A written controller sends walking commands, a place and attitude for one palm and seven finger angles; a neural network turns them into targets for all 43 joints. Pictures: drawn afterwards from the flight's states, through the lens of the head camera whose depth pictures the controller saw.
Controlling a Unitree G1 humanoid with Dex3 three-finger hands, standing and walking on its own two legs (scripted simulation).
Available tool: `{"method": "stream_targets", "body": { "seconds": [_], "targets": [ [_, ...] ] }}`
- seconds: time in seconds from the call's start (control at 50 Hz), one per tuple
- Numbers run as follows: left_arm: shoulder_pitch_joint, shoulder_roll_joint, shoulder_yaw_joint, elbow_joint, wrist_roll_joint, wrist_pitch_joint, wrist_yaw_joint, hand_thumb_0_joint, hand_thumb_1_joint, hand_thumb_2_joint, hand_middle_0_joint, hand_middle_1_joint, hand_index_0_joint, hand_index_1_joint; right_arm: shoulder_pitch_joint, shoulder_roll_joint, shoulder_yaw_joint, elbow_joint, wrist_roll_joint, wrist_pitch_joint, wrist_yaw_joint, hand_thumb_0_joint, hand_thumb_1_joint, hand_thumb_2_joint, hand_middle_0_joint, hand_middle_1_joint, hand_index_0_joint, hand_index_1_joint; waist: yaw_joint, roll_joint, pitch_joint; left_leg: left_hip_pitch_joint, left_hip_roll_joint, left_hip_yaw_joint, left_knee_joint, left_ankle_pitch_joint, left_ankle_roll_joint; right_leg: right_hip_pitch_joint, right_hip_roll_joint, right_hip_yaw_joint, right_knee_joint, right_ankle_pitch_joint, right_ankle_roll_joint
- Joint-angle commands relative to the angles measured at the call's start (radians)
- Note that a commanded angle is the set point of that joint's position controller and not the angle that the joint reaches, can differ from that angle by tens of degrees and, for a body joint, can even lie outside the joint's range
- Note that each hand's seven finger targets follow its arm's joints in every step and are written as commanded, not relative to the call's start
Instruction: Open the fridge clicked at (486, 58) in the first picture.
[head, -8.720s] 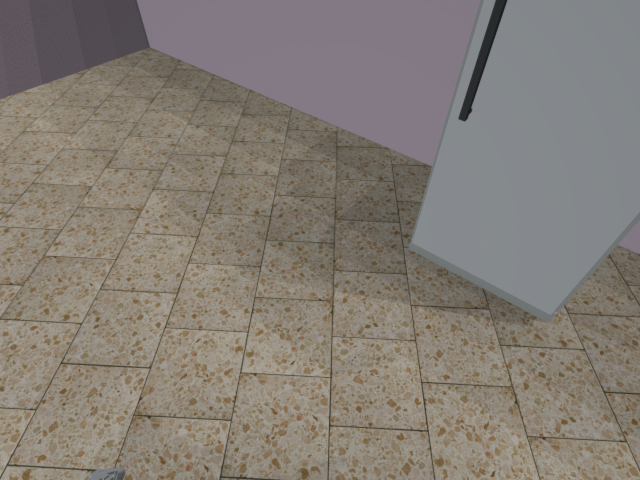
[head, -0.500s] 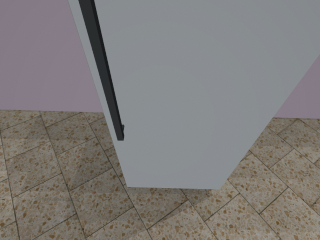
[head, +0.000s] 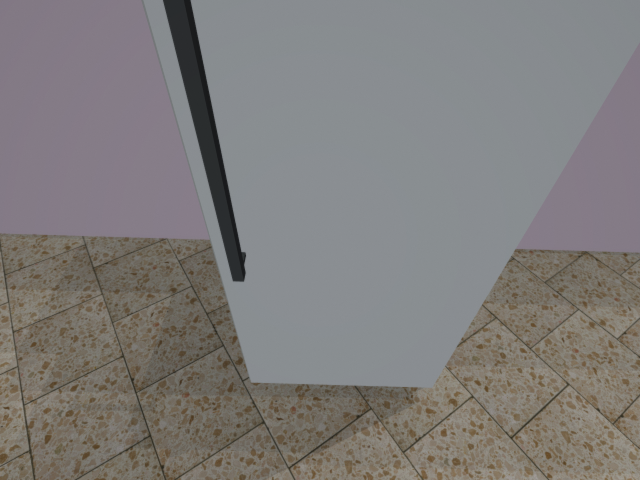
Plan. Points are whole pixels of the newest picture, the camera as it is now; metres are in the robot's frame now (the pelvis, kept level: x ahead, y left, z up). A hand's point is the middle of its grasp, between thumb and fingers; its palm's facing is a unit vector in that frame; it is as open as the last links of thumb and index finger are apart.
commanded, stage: come to a stop and stand still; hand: left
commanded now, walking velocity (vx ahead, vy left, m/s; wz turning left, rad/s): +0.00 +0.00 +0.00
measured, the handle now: (217, 160) +0.48 +0.17 +0.16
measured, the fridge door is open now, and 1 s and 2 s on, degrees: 0 0 0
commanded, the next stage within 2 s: look again from close up in 0.80 s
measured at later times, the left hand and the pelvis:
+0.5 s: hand out of the picture +0.01 +0.21 -0.18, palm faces +0.00 -0.98 -0.21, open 7.4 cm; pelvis +0.00 +0.04 +0.00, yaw -1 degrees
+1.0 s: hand out of the picture +0.01 +0.21 -0.18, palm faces -0.01 -0.98 -0.18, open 7.4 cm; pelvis +0.01 +0.04 +0.00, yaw -1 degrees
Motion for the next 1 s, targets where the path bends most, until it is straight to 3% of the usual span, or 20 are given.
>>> {"method": "stream_targets", "body": {
  "seconds": [0.0, 0.02, 0.04, 0.06, 0.08, 0.1, 0.16, 0.18, 0.22, 0.3, 0.34, 0.38, 0.44, 0.58, 0.98],
  "targets": [
    [0.141, 0.09, 0.006, 0.004, 0.011, -0.036, 0.049, 0.0, 0.9, 0.9, -0.2, -0.3, -0.2, -0.3, -0.073, -0.119, -0.015, -0.1, 0.012, -0.028, -0.002, 0.0, -0.9, -0.9, 0.2, 0.3, 0.2, 0.3, 0.04, 0.037, 0.129, -0.085, 0.053, -0.041, 0.168, -0.012, -0.003, -0.126, -0.205, 0.236, -0.128, 0.483, 0.053],
    [0.075, 0.155, 0.01, -0.048, 0.007, -0.044, 0.037, 0.0, 0.9, 0.9, -0.2, -0.3, -0.2, -0.3, 0.013, -0.053, -0.011, -0.117, 0.012, -0.004, 0.007, 0.0, -0.9, -0.9, 0.2, 0.3, 0.2, 0.3, -0.034, 0.02, 0.052, -0.071, 0.03, -0.067, 0.201, -0.165, 0.011, -0.14, -0.261, 0.259, -0.165, 0.179, -0.015],
    [0.028, 0.142, 0.01, -0.069, 0.008, -0.046, 0.03, 0.0, 0.9, 0.9, -0.2, -0.3, -0.2, -0.3, 0.056, -0.063, -0.016, -0.11, 0.008, 0.002, 0.013, 0.0, -0.9, -0.9, 0.2, 0.3, 0.2, 0.3, -0.052, 0.014, 0.031, -0.037, 0.028, -0.063, 0.214, -0.157, 0.011, -0.205, -0.231, 0.232, -0.183, -0.093, -0.06],
    [0.015, 0.135, 0.018, -0.08, 0.007, -0.056, 0.027, 0.0, 0.9, 0.9, -0.2, -0.3, -0.2, -0.3, 0.092, -0.051, -0.013, -0.112, 0.0, -0.009, 0.016, 0.0, -0.9, -0.9, 0.2, 0.3, 0.2, 0.3, -0.058, 0.049, -0.019, 0.0, 0.013, -0.063, 0.166, -0.059, 0.012, -0.174, -0.211, 0.193, -0.129, 0.028, -0.07],
    [0.029, 0.124, 0.015, -0.072, 0.002, -0.058, 0.024, 0.0, 0.9, 0.9, -0.2, -0.3, -0.2, -0.3, 0.106, -0.056, -0.01, -0.112, 0.002, -0.015, 0.013, 0.0, -0.9, -0.9, 0.2, 0.3, 0.2, 0.3, -0.053, 0.029, -0.026, 0.016, 0.02, -0.078, 0.125, -0.034, 0.021, -0.167, -0.181, 0.178, -0.093, 0.03, -0.059],
    [0.035, 0.106, 0.014, -0.071, 0.001, -0.054, 0.023, 0.0, 0.9, 0.9, -0.2, -0.3, -0.2, -0.3, 0.11, -0.068, -0.01, -0.118, 0.002, -0.02, 0.01, 0.0, -0.9, -0.9, 0.2, 0.3, 0.2, 0.3, -0.044, 0.01, -0.017, -0.001, 0.03, -0.089, 0.098, -0.021, 0.028, -0.162, -0.163, 0.166, -0.079, 0.001, -0.048],
    [0.06, 0.074, 0.004, -0.05, 0.002, -0.036, 0.018, 0.0, 0.9, 0.9, -0.2, -0.3, -0.2, -0.3, 0.093, -0.077, -0.006, -0.119, 0.002, -0.031, 0.001, 0.0, -0.9, -0.9, 0.2, 0.3, 0.2, 0.3, -0.012, 0.075, 0.051, -0.073, 0.059, -0.137, 0.005, 0.008, 0.054, -0.127, -0.103, 0.121, -0.016, -0.011, -0.015],
    [0.074, 0.069, 0.003, -0.044, 0.0, -0.032, 0.015, 0.0, 0.9, 0.9, -0.2, -0.3, -0.2, -0.3, 0.083, -0.085, -0.004, -0.125, 0.003, -0.031, -0.001, 0.0, -0.9, -0.9, 0.2, 0.3, 0.2, 0.3, -0.003, 0.06, 0.051, -0.092, 0.061, -0.15, -0.012, -0.011, 0.06, -0.11, -0.093, 0.121, -0.008, -0.02, -0.009],
    [0.086, 0.059, -0.001, -0.035, 0.0, -0.028, 0.015, 0.0, 0.9, 0.9, -0.2, -0.3, -0.2, -0.3, 0.077, -0.092, -0.004, -0.123, 0.005, -0.033, -0.003, 0.0, -0.9, -0.9, 0.2, 0.3, 0.2, 0.3, 0.002, 0.005, 0.061, -0.095, 0.058, -0.151, -0.031, -0.031, 0.064, -0.103, -0.094, 0.119, -0.009, -0.02, -0.003],
    [0.086, 0.063, -0.001, -0.032, 0.0, -0.024, 0.014, 0.0, 0.9, 0.9, -0.2, -0.3, -0.2, -0.3, 0.078, -0.091, -0.002, -0.103, 0.005, -0.034, -0.004, 0.0, -0.9, -0.9, 0.2, 0.3, 0.2, 0.3, 0.006, -0.009, 0.068, -0.081, 0.052, -0.146, -0.049, -0.032, 0.065, -0.099, -0.102, 0.114, -0.012, -0.01, 0.004],
    [0.079, 0.062, 0.0, -0.033, 0.001, -0.021, 0.015, 0.0, 0.9, 0.9, -0.2, -0.3, -0.2, -0.3, 0.079, -0.093, -0.004, -0.096, 0.005, -0.033, -0.004, 0.0, -0.9, -0.9, 0.2, 0.3, 0.2, 0.3, 0.004, -0.006, 0.082, -0.083, 0.051, -0.149, -0.063, -0.05, 0.065, -0.106, -0.101, 0.111, -0.015, -0.017, 0.006],
    [0.084, 0.068, 0.002, -0.029, 0.001, -0.021, 0.015, 0.0, 0.9, 0.9, -0.2, -0.3, -0.2, -0.3, 0.076, -0.095, -0.003, -0.087, 0.005, -0.038, -0.005, 0.0, -0.9, -0.9, 0.2, 0.3, 0.2, 0.3, 0.009, 0.034, 0.057, -0.066, 0.056, -0.149, -0.068, -0.011, 0.068, -0.084, -0.102, 0.106, -0.004, 0.018, 0.009],
    [0.081, 0.069, 0.003, -0.026, 0.002, -0.018, 0.013, 0.0, 0.9, 0.9, -0.2, -0.3, -0.2, -0.3, 0.068, -0.095, -0.003, -0.081, 0.005, -0.036, -0.006, 0.0, -0.9, -0.9, 0.2, 0.3, 0.2, 0.3, 0.011, 0.015, 0.064, -0.065, 0.054, -0.142, -0.074, -0.023, 0.066, -0.084, -0.106, 0.11, -0.016, 0.02, 0.01],
    [0.07, 0.081, 0.007, -0.017, 0.003, -0.019, 0.014, 0.0, 0.9, 0.9, -0.2, -0.3, -0.2, -0.3, 0.058, -0.103, -0.005, -0.067, 0.007, -0.043, -0.01, 0.0, -0.9, -0.9, 0.2, 0.3, 0.2, 0.3, 0.01, 0.013, 0.024, -0.008, 0.057, -0.128, -0.055, 0.108, 0.066, -0.056, -0.117, 0.107, -0.013, 0.108, 0.015],
    [0.067, 0.087, 0.005, 0.006, 0.006, -0.015, 0.011, 0.0, 0.9, 0.9, -0.2, -0.3, -0.2, -0.3, 0.017, -0.117, -0.01, -0.049, 0.009, -0.038, -0.012, 0.0, -0.9, -0.9, 0.2, 0.3, 0.2, 0.3, 0.008, 0.008, 0.038, 0.028, 0.062, -0.118, -0.076, 0.097, 0.063, -0.062, -0.123, 0.121, -0.048, 0.119, 0.02]
  ]
}}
